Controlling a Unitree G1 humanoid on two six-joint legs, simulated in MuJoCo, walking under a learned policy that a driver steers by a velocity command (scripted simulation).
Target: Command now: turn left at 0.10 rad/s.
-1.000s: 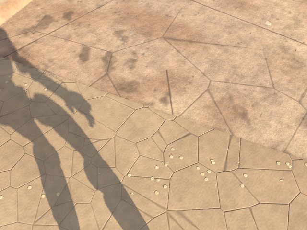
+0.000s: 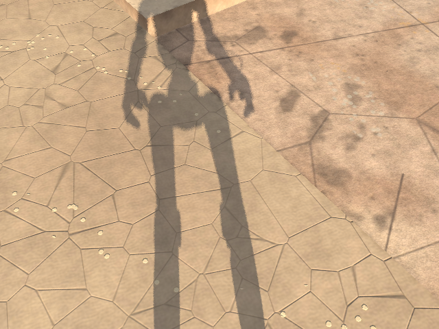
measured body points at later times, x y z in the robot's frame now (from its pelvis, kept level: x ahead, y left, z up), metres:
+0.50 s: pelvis +0.05 -0.01 -0.02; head +0.06 -0.03 +0.43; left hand +0.20 +0.26 -0.12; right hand +0.12 -0.31 -0.14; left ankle +0.01 +0.14 -0.72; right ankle +0.04 -0.09 -0.74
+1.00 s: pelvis +0.27 -0.04 -0.01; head +0.30 -0.06 +0.44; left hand +0.39 +0.23 -0.13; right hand +0.40 -0.35 -0.07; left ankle +0.40 +0.03 -0.73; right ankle +0.06 -0.09 -0.69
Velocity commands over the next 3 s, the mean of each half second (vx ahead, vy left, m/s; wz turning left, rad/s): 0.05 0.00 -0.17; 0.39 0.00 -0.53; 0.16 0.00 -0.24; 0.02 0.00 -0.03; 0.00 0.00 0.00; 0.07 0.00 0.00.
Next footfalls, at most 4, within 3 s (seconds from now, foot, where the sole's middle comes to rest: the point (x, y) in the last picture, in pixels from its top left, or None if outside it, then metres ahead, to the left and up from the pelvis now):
0.02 left None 0.05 0.14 -0.77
0.94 left None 0.44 0.01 -0.77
1.36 right None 0.42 -0.26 -0.77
1.60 left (240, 314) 0.51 -0.02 -0.77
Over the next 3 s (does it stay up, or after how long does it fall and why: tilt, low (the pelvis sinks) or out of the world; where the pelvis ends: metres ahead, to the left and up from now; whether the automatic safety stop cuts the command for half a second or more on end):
stays up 0.46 -0.16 0.00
